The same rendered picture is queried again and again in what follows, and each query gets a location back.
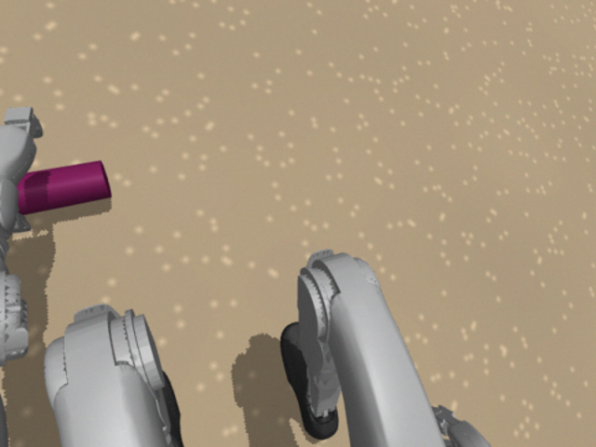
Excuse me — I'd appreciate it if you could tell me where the left robot arm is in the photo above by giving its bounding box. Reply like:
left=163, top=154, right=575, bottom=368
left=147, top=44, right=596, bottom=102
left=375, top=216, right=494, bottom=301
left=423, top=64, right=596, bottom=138
left=0, top=175, right=28, bottom=447

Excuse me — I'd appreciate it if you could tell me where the left robot foot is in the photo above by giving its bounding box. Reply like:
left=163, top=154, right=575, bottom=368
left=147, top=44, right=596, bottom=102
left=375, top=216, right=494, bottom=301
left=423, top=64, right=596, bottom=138
left=162, top=370, right=183, bottom=447

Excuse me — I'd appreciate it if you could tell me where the right robot hand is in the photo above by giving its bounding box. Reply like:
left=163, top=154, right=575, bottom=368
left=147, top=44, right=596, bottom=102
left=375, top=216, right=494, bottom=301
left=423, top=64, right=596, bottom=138
left=431, top=405, right=492, bottom=447

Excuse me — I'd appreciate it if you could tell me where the left robot hand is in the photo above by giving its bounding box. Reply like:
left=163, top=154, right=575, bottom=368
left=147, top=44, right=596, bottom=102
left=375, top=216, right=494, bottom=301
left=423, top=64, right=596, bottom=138
left=0, top=107, right=43, bottom=233

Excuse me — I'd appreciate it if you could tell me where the can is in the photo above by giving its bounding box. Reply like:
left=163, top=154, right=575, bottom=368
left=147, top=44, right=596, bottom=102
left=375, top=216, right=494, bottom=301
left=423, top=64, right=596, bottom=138
left=17, top=161, right=112, bottom=215

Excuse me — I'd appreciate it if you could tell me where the right robot foot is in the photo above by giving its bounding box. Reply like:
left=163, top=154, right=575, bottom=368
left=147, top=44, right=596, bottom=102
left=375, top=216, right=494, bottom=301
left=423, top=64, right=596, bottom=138
left=280, top=322, right=339, bottom=440

